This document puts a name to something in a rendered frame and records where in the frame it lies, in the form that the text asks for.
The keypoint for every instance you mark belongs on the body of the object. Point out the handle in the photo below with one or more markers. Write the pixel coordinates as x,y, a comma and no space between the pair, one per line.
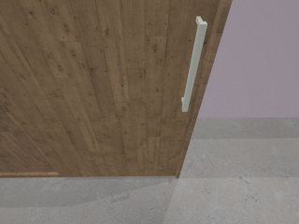
196,53

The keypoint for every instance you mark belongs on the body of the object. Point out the wardrobe door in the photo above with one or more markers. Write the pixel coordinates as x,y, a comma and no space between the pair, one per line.
17,152
96,85

